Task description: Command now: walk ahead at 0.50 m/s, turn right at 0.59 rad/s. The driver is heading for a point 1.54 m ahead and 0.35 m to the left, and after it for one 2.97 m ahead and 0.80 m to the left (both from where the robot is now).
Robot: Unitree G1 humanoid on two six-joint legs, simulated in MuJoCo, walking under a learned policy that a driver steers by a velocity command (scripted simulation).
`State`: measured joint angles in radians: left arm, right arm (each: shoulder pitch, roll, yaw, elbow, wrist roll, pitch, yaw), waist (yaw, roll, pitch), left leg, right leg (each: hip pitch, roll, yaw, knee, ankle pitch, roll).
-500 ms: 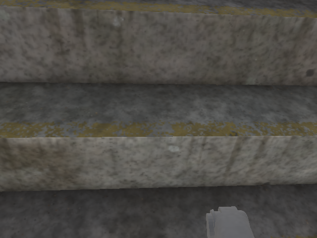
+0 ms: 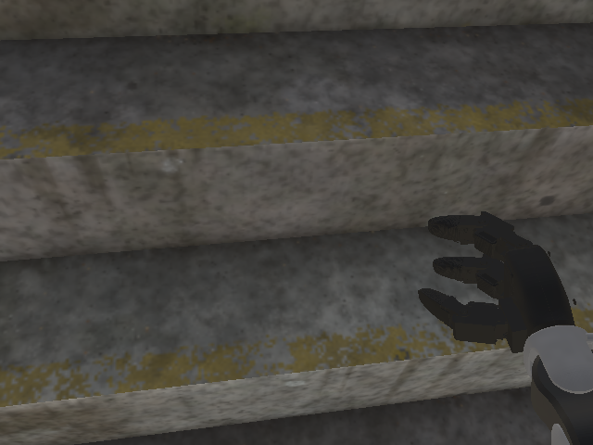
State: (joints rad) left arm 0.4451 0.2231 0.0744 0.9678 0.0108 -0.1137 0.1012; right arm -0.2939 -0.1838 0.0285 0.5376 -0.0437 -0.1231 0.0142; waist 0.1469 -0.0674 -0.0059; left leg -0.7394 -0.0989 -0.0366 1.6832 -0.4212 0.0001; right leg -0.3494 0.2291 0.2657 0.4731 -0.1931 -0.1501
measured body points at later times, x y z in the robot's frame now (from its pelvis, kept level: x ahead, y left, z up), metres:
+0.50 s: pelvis +0.11 +0.04 +0.09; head +0.20 +0.09 +0.53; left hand +0.44 +0.19 +0.03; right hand +0.01 -0.24 +0.00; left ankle -0.04 +0.14 -0.52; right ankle +0.16 -0.07 -0.51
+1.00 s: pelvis +0.11 +0.08 +0.16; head +0.14 +0.10 +0.61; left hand +0.33 +0.31 +0.08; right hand +0.22 -0.16 +0.06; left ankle +0.21 +0.21 -0.51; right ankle +0.09 -0.09 -0.44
